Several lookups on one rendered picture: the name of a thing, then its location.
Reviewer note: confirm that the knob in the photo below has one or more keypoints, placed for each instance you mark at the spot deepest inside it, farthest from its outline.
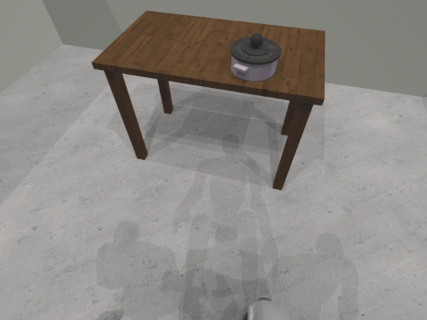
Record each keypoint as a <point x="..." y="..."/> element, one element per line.
<point x="256" y="40"/>

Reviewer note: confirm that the right robot thigh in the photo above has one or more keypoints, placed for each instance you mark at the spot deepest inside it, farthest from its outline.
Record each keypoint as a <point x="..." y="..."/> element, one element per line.
<point x="266" y="310"/>

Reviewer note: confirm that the right robot shin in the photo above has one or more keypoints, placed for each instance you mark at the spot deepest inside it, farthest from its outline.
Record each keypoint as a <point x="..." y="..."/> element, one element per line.
<point x="264" y="298"/>

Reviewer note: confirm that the lid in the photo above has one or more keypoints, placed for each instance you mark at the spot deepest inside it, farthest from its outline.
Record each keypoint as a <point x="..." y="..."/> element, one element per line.
<point x="243" y="51"/>

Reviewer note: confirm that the pot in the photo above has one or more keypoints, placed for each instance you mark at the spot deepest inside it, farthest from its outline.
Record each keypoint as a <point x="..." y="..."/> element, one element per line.
<point x="251" y="72"/>

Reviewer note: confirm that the table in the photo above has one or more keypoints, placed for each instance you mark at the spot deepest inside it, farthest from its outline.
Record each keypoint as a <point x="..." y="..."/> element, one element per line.
<point x="196" y="51"/>

